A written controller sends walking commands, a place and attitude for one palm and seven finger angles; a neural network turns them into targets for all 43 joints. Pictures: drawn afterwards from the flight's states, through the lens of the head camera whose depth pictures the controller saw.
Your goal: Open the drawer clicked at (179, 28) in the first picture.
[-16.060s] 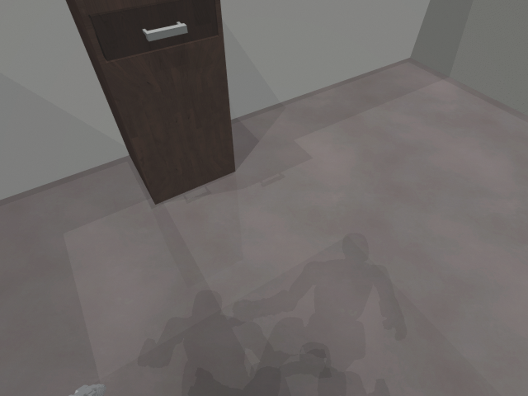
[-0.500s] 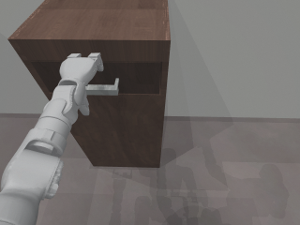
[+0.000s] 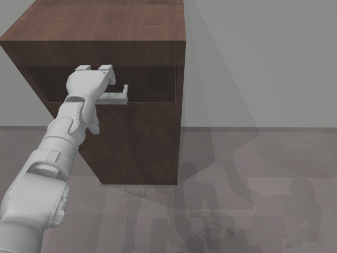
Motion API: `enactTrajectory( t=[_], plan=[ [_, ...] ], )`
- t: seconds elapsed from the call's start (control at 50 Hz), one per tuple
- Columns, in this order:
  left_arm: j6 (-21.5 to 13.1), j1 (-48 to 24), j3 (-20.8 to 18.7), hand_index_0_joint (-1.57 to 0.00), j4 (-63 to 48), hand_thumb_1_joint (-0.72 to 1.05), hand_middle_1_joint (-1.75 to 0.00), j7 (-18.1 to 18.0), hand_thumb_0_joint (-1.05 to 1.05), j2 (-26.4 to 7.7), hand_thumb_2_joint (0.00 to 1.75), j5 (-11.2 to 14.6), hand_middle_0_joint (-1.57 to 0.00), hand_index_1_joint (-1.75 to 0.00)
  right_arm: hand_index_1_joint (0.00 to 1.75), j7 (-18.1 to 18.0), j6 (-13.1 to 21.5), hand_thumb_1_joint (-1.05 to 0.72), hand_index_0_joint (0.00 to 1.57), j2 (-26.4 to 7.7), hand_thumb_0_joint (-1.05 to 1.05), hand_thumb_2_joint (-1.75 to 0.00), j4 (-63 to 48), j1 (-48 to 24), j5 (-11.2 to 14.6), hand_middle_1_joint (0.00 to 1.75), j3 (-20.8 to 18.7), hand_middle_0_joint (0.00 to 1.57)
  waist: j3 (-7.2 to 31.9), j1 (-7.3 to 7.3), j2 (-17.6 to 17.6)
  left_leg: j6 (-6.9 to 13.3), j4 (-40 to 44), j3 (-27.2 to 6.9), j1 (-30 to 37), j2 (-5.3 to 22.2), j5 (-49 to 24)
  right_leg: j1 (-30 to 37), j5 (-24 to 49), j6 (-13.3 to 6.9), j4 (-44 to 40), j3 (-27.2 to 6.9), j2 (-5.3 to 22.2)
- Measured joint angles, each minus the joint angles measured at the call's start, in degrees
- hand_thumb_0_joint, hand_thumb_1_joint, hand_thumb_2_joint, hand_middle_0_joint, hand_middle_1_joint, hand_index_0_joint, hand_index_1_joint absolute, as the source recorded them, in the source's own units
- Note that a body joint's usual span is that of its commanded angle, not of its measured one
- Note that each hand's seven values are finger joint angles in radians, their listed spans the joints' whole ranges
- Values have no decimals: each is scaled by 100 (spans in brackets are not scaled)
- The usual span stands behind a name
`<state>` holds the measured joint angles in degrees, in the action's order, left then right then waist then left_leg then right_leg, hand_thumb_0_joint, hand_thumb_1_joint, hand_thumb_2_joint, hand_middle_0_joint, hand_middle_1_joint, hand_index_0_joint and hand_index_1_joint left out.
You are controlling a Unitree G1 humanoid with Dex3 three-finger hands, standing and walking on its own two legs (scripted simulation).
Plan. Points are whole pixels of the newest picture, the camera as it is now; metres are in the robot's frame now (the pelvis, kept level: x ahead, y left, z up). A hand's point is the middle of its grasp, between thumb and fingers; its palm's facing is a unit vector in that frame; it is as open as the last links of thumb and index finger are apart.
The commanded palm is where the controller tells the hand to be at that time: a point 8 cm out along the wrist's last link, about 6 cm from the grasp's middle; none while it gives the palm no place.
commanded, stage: lower the fingers behind the handle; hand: left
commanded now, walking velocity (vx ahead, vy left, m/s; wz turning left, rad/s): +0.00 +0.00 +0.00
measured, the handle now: (104, 93) +0.54 +0.18 +0.05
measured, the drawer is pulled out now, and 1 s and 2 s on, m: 0.00 0.00 0.00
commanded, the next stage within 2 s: close the thumb around the handle in 1.28 s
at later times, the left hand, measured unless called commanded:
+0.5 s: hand (102, 106) +0.48 +0.18 +0.06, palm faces -0.02 -0.03 -1.00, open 13.8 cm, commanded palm +0.46 +0.18 +0.11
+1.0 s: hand (102, 111) +0.49 +0.18 +0.03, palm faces -0.02 -0.02 -1.00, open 13.8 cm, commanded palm +0.47 +0.18 +0.09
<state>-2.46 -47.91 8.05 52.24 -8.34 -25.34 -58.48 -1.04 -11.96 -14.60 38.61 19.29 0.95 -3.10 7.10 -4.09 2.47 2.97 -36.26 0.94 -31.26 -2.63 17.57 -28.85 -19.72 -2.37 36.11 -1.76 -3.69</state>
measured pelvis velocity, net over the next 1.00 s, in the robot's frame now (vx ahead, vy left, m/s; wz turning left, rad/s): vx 0.01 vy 0.00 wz -0.01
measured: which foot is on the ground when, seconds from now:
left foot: down 0.00-1.00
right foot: down 0.00-1.00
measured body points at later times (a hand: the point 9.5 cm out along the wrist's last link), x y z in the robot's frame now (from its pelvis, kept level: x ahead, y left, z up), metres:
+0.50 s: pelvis +0.00 -0.01 -0.01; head +0.07 -0.02 +0.44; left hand +0.48 +0.18 +0.11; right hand +0.04 -0.28 -0.14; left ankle -0.01 +0.09 -0.72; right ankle -0.03 -0.10 -0.72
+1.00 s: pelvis +0.01 +0.00 -0.01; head +0.08 -0.01 +0.43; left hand +0.48 +0.18 +0.09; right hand +0.02 -0.28 -0.15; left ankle -0.01 +0.09 -0.72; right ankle -0.03 -0.10 -0.72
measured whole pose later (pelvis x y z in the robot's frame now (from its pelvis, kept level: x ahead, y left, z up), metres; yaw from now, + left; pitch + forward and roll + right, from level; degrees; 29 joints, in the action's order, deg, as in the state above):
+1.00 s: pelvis +0.01 +0.00 -0.01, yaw +0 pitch +18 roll -1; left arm -1.4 -47.3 5.7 59.1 -17.2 -24.4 -61.9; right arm -0.7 -11.2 -14.2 38.9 19.6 -0.1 -3.5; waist 9.3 -5.9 2.4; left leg 2.6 -43.5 0.8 -40.3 -1.7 21.0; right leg -37.4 -22.5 -2.8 42.2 -1.2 -4.7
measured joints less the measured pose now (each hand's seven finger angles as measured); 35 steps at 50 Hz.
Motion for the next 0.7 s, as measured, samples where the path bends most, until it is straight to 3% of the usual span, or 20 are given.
enactTrajectory(
  t=[0.2, 0.3, 0.52, 0.7],
  plan=[
    [130, -13, -114, -32, 304, -49, -120, -162, 0, -26, 30, -95, -32, -120, 30, -8, 19, -91, 20, 1, 0, -89, -37, -20, -2, 30, 13, 20, 44, -83, -6, -30, -69, 19, -123, 50, 43, -130, -18, -31, 57, -17, -50],
    [21, 38, -78, -32, 258, -49, -120, -171, 0, 2, 30, -111, -32, -120, 30, -8, 44, -91, 20, 8, 0, -89, -51, 0, -18, 30, -15, 21, 57, -76, -9, -43, -136, -3, -208, 54, 74, -204, -52, -44, 114, 9, -56],
    [76, 91, -207, -32, 444, -49, -120, -528, 0, 67, 30, -238, -32, -120, 30, 9, 50, -91, 20, 32, 0, -89, -33, -52, -52, 30, 2, 21, 128, -119, -16, -62, -313, 1, -425, 78, 165, -426, -137, -65, 290, 15, -82],
    [4, 88, -177, -32, 576, -49, -120, -450, 0, -23, 30, -216, -32, -120, 30, -26, 87, -91, 20, 38, 0, -89, -32, 12, -50, 30, -4, 21, 125, -147, -30, -70, -394, -37, -542, 87, 203, -514, -163, -75, 327, 56, -95]
  ],
)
